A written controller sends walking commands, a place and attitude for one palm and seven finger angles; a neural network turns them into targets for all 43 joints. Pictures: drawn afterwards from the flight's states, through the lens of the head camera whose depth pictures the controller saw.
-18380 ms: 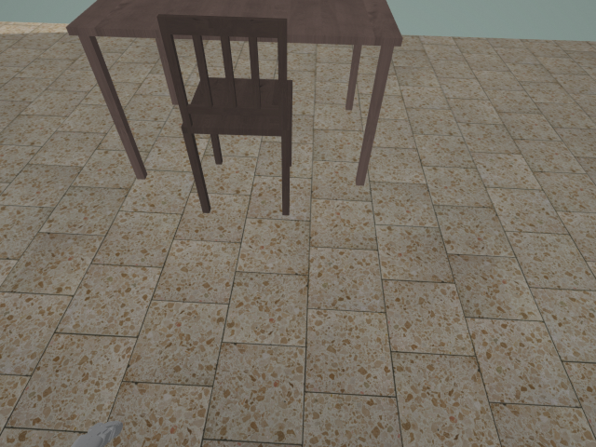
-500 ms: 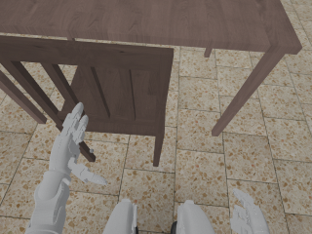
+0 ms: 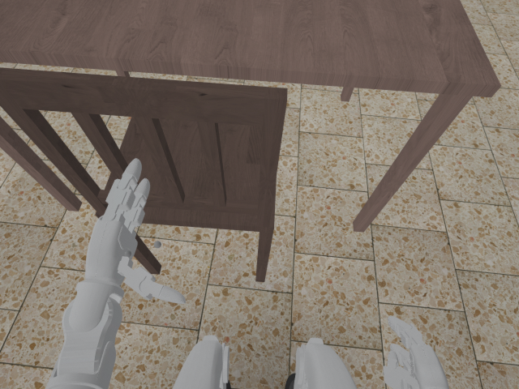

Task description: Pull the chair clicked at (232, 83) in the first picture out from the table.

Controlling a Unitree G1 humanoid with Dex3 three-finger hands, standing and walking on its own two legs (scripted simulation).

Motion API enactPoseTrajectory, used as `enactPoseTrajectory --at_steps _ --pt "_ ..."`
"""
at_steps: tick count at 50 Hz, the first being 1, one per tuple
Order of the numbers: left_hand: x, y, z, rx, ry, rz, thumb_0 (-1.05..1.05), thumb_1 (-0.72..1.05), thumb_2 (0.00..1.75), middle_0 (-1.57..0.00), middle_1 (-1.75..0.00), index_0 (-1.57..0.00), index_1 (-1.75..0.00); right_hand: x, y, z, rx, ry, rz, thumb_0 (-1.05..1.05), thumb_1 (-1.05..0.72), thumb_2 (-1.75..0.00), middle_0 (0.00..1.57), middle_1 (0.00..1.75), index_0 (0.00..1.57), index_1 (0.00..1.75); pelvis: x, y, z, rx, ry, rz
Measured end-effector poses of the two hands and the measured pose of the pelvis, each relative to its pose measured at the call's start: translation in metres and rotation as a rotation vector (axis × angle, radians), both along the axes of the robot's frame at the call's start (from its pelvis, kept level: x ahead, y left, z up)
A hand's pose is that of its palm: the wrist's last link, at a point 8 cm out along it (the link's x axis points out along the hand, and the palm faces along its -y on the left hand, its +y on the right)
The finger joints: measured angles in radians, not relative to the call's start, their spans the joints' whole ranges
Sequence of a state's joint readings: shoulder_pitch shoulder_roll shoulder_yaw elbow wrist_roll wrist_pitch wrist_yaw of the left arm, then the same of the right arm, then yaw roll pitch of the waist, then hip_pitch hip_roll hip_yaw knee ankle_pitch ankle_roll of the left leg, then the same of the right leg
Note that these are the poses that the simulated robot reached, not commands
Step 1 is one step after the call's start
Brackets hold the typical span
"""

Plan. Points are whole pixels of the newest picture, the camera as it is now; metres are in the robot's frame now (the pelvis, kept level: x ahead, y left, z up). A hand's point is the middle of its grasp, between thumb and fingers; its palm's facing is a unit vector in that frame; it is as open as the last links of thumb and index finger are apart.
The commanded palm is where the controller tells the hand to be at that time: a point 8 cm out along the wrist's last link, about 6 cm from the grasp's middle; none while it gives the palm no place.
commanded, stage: aim the fingers beside a spindle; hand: left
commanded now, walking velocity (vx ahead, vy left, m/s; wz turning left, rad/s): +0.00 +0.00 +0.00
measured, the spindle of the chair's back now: (164, 164) +0.47 +0.18 +0.01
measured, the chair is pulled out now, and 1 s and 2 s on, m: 0.00 0.00 0.00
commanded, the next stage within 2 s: push the fingers through the gap in 0.58 s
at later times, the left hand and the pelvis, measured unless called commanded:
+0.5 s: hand (163, 250) +0.31 +0.16 +0.01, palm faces -0.08 -1.00 -0.02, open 16.9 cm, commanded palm +0.30 +0.22 +0.03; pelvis +0.00 +0.00 -0.01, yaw +0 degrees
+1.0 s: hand (147, 222) +0.35 +0.18 +0.03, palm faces -0.05 -1.00 -0.05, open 16.9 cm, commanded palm +0.32 +0.23 +0.02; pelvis +0.00 +0.01 -0.01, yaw +0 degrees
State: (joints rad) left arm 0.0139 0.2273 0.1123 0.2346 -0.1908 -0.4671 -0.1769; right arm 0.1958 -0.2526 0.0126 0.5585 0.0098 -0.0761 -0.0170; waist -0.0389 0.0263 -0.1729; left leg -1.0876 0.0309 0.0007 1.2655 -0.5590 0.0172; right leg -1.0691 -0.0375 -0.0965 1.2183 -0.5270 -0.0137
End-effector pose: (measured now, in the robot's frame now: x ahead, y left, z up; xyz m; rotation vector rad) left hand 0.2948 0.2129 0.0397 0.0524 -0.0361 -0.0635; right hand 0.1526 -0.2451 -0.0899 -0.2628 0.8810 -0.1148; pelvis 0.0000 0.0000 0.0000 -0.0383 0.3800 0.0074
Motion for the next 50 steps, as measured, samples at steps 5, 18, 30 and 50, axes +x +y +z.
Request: enactPoseTrajectory --at_steps 5,18,30,50 --pt "0.009 0.008 -0.031 -0.006 0.119 0.039 -0.02 -0.5 0.3 -0.06 -0.08 -0.07 -0.08 0.0 -0.002 -0.004 0.005 0.007 -0.005 0.01 -0.9 -0.9 0.2 0.3 0.2 0.3 -0.001 -0.002 -0.005 0.003 0.011 -0.005" --pt "-0.001 0.011 -0.009 0.006 0.05 0.041 -0.02 -0.5 0.3 -0.06 -0.08 -0.07 -0.08 0.002 0.0 -0.002 0.015 0.009 0.006 0.01 -0.9 -0.9 0.2 0.3 0.2 0.3 0.002 -0.002 0.0 0.002 0.002 0.002" --pt "0.003 0.007 0.012 0.018 -0.03 0.01 -0.02 -0.5 0.3 -0.06 -0.08 -0.07 -0.08 -0.001 -0.003 0.001 0.001 0.007 -0.022 0.01 -0.9 -0.9 0.2 0.3 0.2 0.3 0.003 -0.002 0.002 0.002 0.0 -0.008" --pt "0.036 0.023 -0.008 -0.006 -0.022 0.014 -0.02 -0.5 0.3 -0.06 -0.08 -0.07 -0.08 -0.01 -0.002 -0.008 -0.032 0.037 -0.014 0.01 -0.9 -0.9 0.2 0.3 0.2 0.3 -0.005 0.005 -0.008 -0.012 0.023 -0.001"
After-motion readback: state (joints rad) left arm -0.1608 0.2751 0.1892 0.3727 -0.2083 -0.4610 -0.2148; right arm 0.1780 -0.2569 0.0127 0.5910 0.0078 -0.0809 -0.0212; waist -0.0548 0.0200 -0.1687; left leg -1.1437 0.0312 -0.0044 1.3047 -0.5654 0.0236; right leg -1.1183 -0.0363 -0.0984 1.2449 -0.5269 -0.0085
